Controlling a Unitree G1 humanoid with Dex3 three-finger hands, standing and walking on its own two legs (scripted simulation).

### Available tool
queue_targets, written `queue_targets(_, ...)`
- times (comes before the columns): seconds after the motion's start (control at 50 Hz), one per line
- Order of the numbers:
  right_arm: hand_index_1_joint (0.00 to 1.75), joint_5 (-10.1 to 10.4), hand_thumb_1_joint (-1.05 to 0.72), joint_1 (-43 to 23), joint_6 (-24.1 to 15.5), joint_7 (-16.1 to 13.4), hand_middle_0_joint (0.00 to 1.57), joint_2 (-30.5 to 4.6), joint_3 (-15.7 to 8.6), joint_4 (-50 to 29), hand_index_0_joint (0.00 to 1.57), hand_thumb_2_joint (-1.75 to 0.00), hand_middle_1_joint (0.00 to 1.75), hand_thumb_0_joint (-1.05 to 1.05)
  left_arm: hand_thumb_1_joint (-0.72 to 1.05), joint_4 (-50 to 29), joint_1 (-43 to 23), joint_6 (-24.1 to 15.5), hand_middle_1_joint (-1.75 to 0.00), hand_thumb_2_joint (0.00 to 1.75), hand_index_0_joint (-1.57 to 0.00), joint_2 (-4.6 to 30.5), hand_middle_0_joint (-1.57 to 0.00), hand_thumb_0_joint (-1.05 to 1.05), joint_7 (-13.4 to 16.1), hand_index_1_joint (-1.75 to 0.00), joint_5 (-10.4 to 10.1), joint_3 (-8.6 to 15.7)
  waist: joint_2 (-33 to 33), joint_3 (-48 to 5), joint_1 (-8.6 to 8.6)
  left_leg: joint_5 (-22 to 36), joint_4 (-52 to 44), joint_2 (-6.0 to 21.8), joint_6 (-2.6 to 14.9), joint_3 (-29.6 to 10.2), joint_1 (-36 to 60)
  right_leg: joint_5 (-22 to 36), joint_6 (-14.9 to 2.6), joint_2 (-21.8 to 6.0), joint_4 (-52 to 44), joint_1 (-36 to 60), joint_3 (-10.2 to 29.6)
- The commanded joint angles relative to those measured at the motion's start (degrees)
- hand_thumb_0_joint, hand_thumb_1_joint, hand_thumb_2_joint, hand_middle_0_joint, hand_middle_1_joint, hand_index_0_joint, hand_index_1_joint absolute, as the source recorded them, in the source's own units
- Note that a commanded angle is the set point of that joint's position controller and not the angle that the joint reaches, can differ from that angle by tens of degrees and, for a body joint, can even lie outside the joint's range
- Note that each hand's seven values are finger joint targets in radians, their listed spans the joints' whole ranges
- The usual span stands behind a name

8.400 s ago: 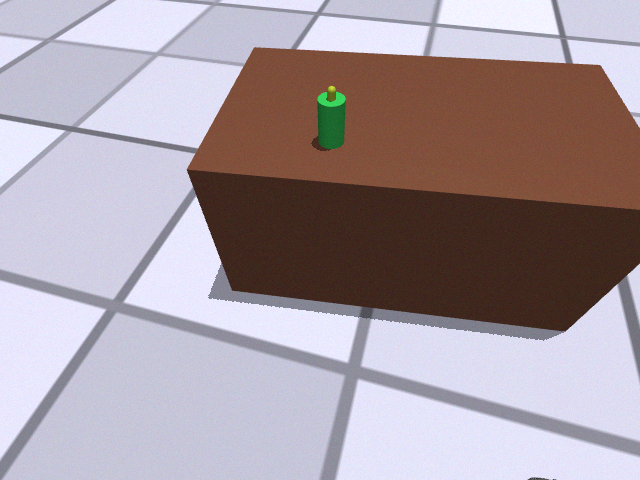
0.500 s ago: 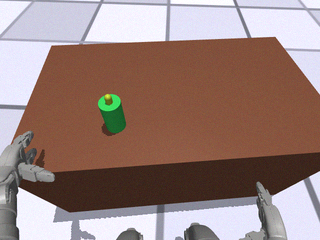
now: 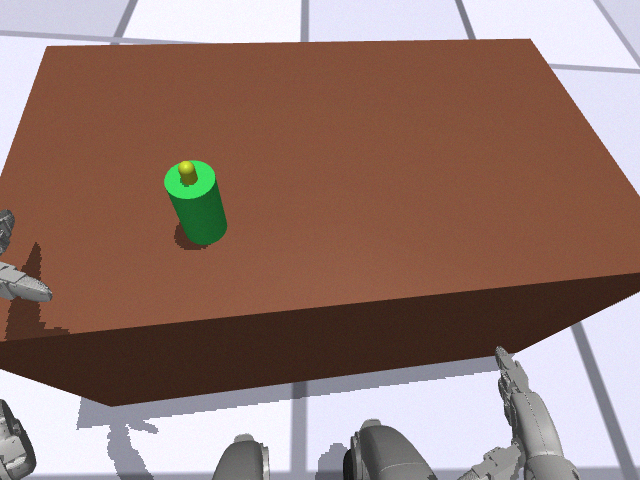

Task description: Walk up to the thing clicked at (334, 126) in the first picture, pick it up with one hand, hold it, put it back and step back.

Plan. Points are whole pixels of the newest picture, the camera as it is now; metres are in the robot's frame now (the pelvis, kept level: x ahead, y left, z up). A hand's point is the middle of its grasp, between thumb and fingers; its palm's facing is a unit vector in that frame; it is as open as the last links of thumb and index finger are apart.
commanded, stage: go down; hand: left
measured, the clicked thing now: (196, 198) +0.51 +0.16 -0.03
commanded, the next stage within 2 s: approach in 0.48 s
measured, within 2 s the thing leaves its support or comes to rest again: neither
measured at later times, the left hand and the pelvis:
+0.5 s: hand (17, 218) +0.43 +0.34 +0.05, palm faces +0.16 -0.99 -0.06, open 17.7 cm; pelvis +0.01 +0.01 -0.01, yaw +0 degrees
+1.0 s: hand (113, 204) +0.49 +0.27 -0.01, palm faces +0.07 -1.00 +0.05, open 17.7 cm; pelvis -0.01 +0.01 -0.04, yaw -1 degrees
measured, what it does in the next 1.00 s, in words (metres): stands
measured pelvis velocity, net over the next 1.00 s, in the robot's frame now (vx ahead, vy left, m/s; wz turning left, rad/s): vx -0.01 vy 0.01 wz -0.02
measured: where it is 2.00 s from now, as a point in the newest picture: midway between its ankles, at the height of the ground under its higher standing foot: outside the picture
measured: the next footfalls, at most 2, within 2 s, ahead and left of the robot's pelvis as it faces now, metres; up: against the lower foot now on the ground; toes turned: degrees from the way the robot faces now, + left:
none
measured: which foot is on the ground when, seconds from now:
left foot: down 0.00-1.00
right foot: down 0.00-1.00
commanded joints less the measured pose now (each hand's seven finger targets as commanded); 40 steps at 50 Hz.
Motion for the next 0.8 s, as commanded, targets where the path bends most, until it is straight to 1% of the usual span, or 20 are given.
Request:
queue_targets(0.0,0.05,0.32,0.53,0.07,-2.50,-0.84,0.05,-9.67,-6.14,-8.81,0.05,-0.05,0.05,0.00,-0.61,-10.92,-18.75,-4.49,-0.06,0.02,-0.06,21.98,-0.05,0.00,-0.24,-0.05,-1.45,4.36,10.82,-21.60,1.21,17.53,-6.89,-1.61,1.16,0.23,14.51,12.43,-2.35,0.84,-5.40,8.44,0.03)
queue_targets(0.02,0.05,0.27,0.53,0.28,-2.33,-0.70,0.05,-8.34,-4.70,-7.77,0.05,-0.05,0.05,0.00,-0.61,-9.95,-19.06,-4.63,-0.07,0.03,-0.06,21.83,-0.05,0.00,-0.50,-0.06,-1.45,4.22,11.76,-21.43,1.32,18.54,-6.56,-1.47,1.00,0.18,15.00,12.64,-2.38,0.96,-5.21,7.54,-0.16)
queue_targets(0.12,0.05,0.34,0.53,0.16,-2.19,-0.54,0.05,-8.95,-4.94,-10.85,0.05,-0.05,0.05,0.00,-0.61,-9.01,-18.81,-5.07,-0.06,0.03,-0.06,22.77,-0.05,0.00,-1.00,-0.05,-1.62,5.40,10.24,-23.88,0.78,22.18,-5.36,-1.42,1.27,0.29,14.24,16.04,-2.17,1.08,-4.39,9.46,-0.02)
queue_targets(0.2,0.05,0.25,0.52,1.03,-2.03,-0.18,0.05,-8.82,-4.91,-10.50,0.05,-0.05,0.05,0.00,-0.61,-9.92,-18.76,-5.29,-0.06,0.02,-0.06,22.19,-0.05,0.00,-1.22,-0.06,-1.65,5.08,12.17,-22.97,1.10,22.78,-5.51,-1.18,0.82,-0.04,15.48,14.82,-2.49,1.26,-4.12,7.24,-0.38)
queue_targets(0.24,0.05,0.29,0.52,0.88,-1.93,-0.38,0.05,-10.14,-6.32,-11.50,0.05,-0.05,0.05,0.00,-0.61,-11.54,-20.37,-5.52,-0.06,0.02,-0.06,23.52,-0.05,0.00,-1.21,-0.06,-1.77,5.69,12.55,-24.76,0.48,23.39,-5.15,-1.04,0.81,-0.08,16.54,15.38,-2.38,1.31,-4.09,7.51,-0.29)
queue_targets(0.28,0.05,0.22,0.52,1.87,-1.90,-0.03,0.05,-8.98,-4.82,-11.44,0.05,-0.05,0.05,0.00,-0.61,-11.12,-19.81,-5.61,-0.06,0.03,-0.05,23.36,-0.05,0.00,-1.24,-0.06,-2.00,6.38,11.98,-25.33,0.95,26.29,-4.60,-0.95,0.80,-0.21,16.67,17.08,-2.38,1.34,-3.61,8.14,-0.43)
queue_targets(0.3,0.05,0.21,0.52,2.10,-1.77,0.02,0.05,-9.29,-5.74,-11.18,0.05,-0.06,0.05,0.00,-0.61,-10.36,-19.99,-5.63,-0.06,0.04,-0.05,21.63,-0.05,0.00,-1.53,-0.06,-1.97,5.19,12.04,-25.06,0.26,27.50,-4.27,-0.88,0.74,-0.31,17.06,17.70,-2.40,1.36,-3.61,7.19,-0.45)
queue_targets(0.34,0.05,0.11,0.52,1.74,-1.63,0.14,0.05,-9.55,-5.59,-11.62,0.05,-0.06,0.05,0.00,-0.61,-9.07,-18.72,-5.43,-0.05,0.02,-0.06,21.51,-0.05,0.00,-1.69,-0.05,-1.84,5.18,12.27,-25.15,0.28,29.32,-4.00,-0.82,0.77,-0.37,17.59,18.70,-2.38,1.31,-3.45,6.93,-0.52)
queue_targets(0.36,0.05,-0.02,0.52,1.84,-1.51,0.15,0.05,-9.19,-5.48,-9.98,0.05,-0.06,0.05,0.00,-0.61,-11.88,-21.32,-5.78,-0.05,0.02,-0.05,22.99,-0.05,0.00,-1.66,-0.05,-1.78,5.57,13.38,-24.95,0.54,30.07,-3.80,-0.62,0.69,-0.55,17.87,18.78,-2.36,1.42,-3.22,6.14,-0.59)
queue_targets(0.42,0.05,-0.04,0.52,1.27,-1.48,0.34,0.05,-10.01,-6.39,-11.63,0.05,-0.06,0.05,0.00,-0.61,-11.17,-22.56,-6.07,-0.05,0.02,-0.05,24.03,-0.05,0.00,-1.39,-0.05,-1.47,6.34,12.57,-25.36,-0.14,26.78,-4.12,-0.78,0.87,-0.41,16.85,17.39,-2.40,1.33,-3.39,6.97,-0.39)
queue_targets(0.46,0.05,0.05,0.52,1.34,-1.44,0.35,0.05,-9.71,-6.20,-11.19,0.05,-0.06,0.05,0.00,-0.61,-8.22,-21.36,-5.99,-0.06,0.03,-0.05,21.52,-0.05,0.00,-1.72,-0.06,-1.74,4.98,11.94,-21.64,-0.42,22.26,-5.08,-0.89,0.82,-0.40,14.79,14.06,-2.54,1.50,-3.74,5.11,-0.58)
queue_targets(0.48,0.05,0.05,0.53,1.27,-1.67,0.12,0.05,-10.50,-7.06,-11.69,0.05,-0.05,0.05,0.00,-0.61,-10.54,-23.27,-6.38,-0.05,0.04,-0.05,23.30,-0.05,0.00,-1.64,-0.05,-1.74,5.56,12.72,-21.69,-0.57,20.45,-5.33,-0.90,0.80,-0.38,14.56,12.90,-2.59,1.51,-3.78,4.99,-0.54)
queue_targets(0.52,0.05,-0.01,0.52,1.02,-1.69,0.38,0.05,-9.14,-5.53,-11.81,0.05,-0.05,0.05,0.00,-0.61,-10.37,-24.08,-6.47,-0.05,0.01,-0.06,24.87,-0.05,0.00,-1.60,-0.04,-1.36,6.30,13.57,-22.74,0.03,19.83,-5.04,-1.04,0.89,-0.14,14.43,12.69,-2.51,1.37,-3.84,5.28,-0.40)
queue_targets(0.54,0.05,0.08,0.52,1.48,-1.69,0.38,0.05,-9.64,-6.27,-13.07,0.05,-0.05,0.05,0.00,-0.61,-8.39,-23.82,-6.44,-0.05,0.02,-0.06,22.88,-0.05,0.00,-2.03,-0.05,-1.76,5.29,12.23,-23.77,-1.12,20.98,-4.67,-0.99,0.92,-0.24,14.65,14.05,-2.44,1.37,-3.74,6.22,-0.49)
queue_targets(0.56,0.05,0.11,0.51,1.57,-1.71,0.35,0.05,-9.57,-6.01,-12.09,0.05,-0.05,0.05,0.00,-0.61,-9.31,-23.43,-6.51,-0.06,0.03,-0.05,24.22,-0.07,0.00,-1.98,-0.08,-1.79,6.35,12.47,-23.49,-0.28,21.83,-4.78,-0.91,0.90,-0.34,14.87,14.24,-2.44,1.49,-3.49,5.80,-0.54)
queue_targets(0.58,0.05,0.13,0.53,1.42,-1.77,0.29,0.05,-10.04,-6.39,-13.07,0.05,-0.05,0.05,0.00,-0.61,-8.57,-23.93,-6.63,-0.04,0.00,-0.07,24.39,-0.08,0.00,-2.07,-0.04,-1.91,6.44,12.15,-23.69,-1.09,22.60,-4.38,-0.79,0.91,-0.45,15.12,14.55,-2.42,1.53,-3.44,5.14,-0.53)
queue_targets(0.64,0.05,-0.13,0.53,-0.13,-2.15,0.61,0.05,-8.36,-4.44,-13.08,0.05,-0.05,0.05,0.00,-0.61,-5.36,-26.13,-7.94,-0.03,0.00,-0.07,21.76,-0.08,0.00,-2.56,-0.05,-2.54,5.32,10.24,-21.81,-1.81,22.07,-3.21,-0.74,1.22,-0.57,12.15,14.61,-2.32,1.64,-2.63,3.84,-0.52)
queue_targets(0.68,0.05,-0.48,0.53,-0.38,-2.20,0.52,0.05,-9.00,-5.25,-13.43,0.05,-0.05,0.05,0.00,-0.61,-4.63,-27.96,-9.79,-0.04,0.00,-0.07,20.28,-0.08,0.00,-2.59,-0.05,-3.18,4.86,11.23,-21.39,-2.87,19.69,-2.18,-0.91,1.38,-0.25,10.79,13.29,-2.34,1.44,-2.10,1.72,-0.17)
queue_targets(0.72,0.05,-0.70,0.54,-0.43,-2.87,0.73,0.05,-9.37,-5.35,-13.99,0.05,-0.05,0.05,0.00,-0.61,-1.65,-27.99,-11.87,-0.04,0.01,-0.06,15.99,-0.07,0.00,-2.77,-0.06,-4.13,3.11,8.84,-19.50,-4.10,17.24,-1.60,-0.63,1.21,-0.65,8.89,11.58,-2.48,1.82,-0.98,-1.03,-0.64)
queue_targets(0.78,0.05,-1.05,0.55,0.18,-3.42,0.71,0.05,-11.49,-7.31,-18.74,0.05,-0.04,0.05,0.00,-0.61,-3.53,-31.45,-15.38,-0.05,0.02,-0.06,16.25,-0.07,0.00,-2.10,-0.06,-4.86,3.15,10.67,-25.48,-5.73,18.49,1.00,-0.78,1.09,-0.60,10.02,12.98,-2.51,1.77,0.90,-2.26,-0.48)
